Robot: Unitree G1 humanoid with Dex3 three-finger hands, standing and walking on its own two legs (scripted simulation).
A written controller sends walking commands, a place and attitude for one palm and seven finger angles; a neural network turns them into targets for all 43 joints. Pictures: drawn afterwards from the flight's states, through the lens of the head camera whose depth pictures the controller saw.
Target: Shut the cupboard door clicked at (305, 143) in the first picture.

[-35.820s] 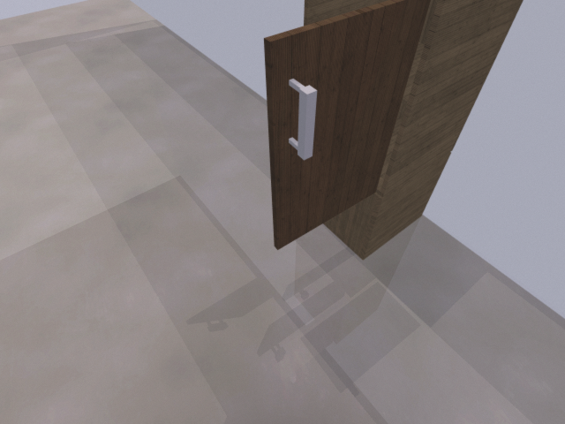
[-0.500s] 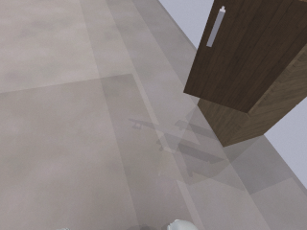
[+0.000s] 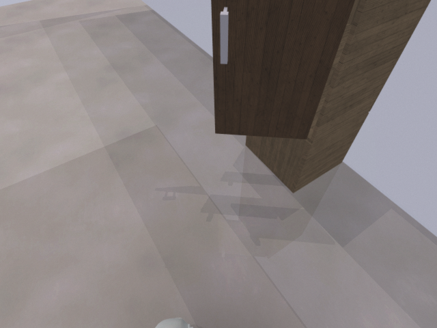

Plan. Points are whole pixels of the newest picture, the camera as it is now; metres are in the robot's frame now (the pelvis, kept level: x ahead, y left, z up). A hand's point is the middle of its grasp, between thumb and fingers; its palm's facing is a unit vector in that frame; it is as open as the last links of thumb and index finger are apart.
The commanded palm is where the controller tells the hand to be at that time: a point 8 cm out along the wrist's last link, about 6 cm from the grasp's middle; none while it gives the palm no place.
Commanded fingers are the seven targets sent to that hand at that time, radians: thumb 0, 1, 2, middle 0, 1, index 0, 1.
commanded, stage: take the last steps up to it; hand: left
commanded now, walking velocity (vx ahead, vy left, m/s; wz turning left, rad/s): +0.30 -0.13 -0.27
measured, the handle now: (224, 36) +0.89 +0.02 +0.09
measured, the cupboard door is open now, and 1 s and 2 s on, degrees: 51 51 51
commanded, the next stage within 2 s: come to a stop and stand still in 1.26 s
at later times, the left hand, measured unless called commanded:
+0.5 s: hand (151, 314) +0.18 +0.16 -0.16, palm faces -0.18 -0.96 -0.20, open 7.4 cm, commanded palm none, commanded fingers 0.00 0.90 0.90 -0.20 -0.30 -0.20 -0.30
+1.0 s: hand (187, 290) +0.23 +0.09 -0.19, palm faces -0.05 -0.99 -0.11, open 7.3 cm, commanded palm none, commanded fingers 0.00 0.90 0.90 -0.20 -0.30 -0.20 -0.30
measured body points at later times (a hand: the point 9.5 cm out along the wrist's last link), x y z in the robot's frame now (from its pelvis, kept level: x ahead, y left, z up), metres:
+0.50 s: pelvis +0.08 -0.03 +0.00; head +0.10 -0.03 +0.45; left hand +0.19 +0.21 -0.15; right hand -0.03 -0.25 -0.15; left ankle +0.02 +0.13 -0.74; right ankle +0.12 -0.18 -0.72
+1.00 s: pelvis +0.25 -0.07 -0.01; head +0.26 -0.05 +0.44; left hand +0.24 +0.14 -0.18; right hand +0.30 -0.31 -0.14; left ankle +0.29 +0.01 -0.74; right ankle +0.15 -0.18 -0.69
